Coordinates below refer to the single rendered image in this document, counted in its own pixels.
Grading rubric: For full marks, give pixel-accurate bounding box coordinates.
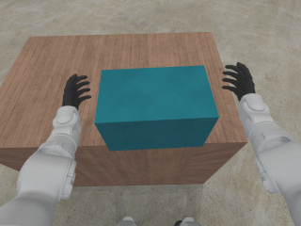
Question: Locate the right robot upper arm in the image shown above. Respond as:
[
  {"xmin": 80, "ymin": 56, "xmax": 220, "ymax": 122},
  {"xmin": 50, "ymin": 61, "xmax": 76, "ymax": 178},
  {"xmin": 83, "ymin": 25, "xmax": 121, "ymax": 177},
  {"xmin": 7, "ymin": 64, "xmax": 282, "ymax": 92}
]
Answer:
[{"xmin": 253, "ymin": 141, "xmax": 301, "ymax": 226}]

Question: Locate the pedestal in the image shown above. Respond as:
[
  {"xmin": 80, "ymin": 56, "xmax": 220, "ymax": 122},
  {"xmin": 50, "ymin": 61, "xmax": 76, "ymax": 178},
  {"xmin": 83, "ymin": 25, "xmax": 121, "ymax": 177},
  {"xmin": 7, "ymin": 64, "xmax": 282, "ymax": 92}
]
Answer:
[{"xmin": 0, "ymin": 32, "xmax": 248, "ymax": 187}]

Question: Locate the carton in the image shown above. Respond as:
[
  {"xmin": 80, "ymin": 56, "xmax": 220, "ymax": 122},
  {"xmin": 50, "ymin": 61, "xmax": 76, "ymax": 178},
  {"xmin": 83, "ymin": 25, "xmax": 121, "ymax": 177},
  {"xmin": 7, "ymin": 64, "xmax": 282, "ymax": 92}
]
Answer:
[{"xmin": 94, "ymin": 65, "xmax": 219, "ymax": 152}]

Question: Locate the robot left hand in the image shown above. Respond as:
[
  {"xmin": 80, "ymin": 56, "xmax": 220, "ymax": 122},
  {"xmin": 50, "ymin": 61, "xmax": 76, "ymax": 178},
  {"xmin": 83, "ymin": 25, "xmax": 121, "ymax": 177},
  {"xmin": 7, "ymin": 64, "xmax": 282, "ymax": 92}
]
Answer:
[{"xmin": 62, "ymin": 74, "xmax": 91, "ymax": 110}]

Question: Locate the left robot upper arm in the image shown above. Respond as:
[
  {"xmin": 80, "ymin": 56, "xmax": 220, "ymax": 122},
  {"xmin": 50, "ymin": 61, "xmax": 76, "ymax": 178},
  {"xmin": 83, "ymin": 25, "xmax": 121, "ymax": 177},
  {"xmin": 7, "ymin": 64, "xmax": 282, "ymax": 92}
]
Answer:
[{"xmin": 0, "ymin": 152, "xmax": 77, "ymax": 226}]

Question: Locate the right robot forearm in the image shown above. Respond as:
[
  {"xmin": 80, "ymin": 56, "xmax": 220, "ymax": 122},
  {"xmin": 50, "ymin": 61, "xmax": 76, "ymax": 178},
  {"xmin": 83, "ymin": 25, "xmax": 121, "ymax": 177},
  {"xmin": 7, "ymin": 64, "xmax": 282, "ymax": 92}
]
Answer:
[{"xmin": 238, "ymin": 93, "xmax": 301, "ymax": 155}]

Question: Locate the robot right hand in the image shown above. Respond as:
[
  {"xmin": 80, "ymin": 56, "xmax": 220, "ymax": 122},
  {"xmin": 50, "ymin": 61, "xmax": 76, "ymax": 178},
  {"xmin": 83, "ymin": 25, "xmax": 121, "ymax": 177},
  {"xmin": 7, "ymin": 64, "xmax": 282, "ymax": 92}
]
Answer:
[{"xmin": 222, "ymin": 62, "xmax": 256, "ymax": 102}]

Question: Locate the robot shin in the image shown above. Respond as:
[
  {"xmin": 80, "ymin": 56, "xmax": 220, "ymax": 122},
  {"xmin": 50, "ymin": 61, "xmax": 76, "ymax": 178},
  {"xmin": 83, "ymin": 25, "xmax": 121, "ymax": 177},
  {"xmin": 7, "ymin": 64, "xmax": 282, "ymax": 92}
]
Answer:
[
  {"xmin": 182, "ymin": 218, "xmax": 194, "ymax": 224},
  {"xmin": 123, "ymin": 217, "xmax": 134, "ymax": 221}
]

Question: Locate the left robot shin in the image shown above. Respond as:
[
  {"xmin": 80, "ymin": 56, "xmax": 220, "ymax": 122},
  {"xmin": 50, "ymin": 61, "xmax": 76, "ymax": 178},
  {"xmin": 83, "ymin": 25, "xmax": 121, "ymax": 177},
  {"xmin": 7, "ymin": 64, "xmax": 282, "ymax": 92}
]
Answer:
[{"xmin": 123, "ymin": 217, "xmax": 134, "ymax": 221}]

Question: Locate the right robot shin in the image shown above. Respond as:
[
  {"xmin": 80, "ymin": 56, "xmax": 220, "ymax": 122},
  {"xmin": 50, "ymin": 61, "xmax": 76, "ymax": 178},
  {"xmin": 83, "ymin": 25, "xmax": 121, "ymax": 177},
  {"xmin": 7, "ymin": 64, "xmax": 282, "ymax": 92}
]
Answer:
[{"xmin": 182, "ymin": 218, "xmax": 194, "ymax": 224}]

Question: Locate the left robot forearm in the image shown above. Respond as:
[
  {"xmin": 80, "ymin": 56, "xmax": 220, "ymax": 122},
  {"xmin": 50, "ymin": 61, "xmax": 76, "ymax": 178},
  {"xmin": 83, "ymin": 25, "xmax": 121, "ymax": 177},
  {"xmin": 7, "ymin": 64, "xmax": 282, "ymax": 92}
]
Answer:
[{"xmin": 17, "ymin": 105, "xmax": 82, "ymax": 194}]

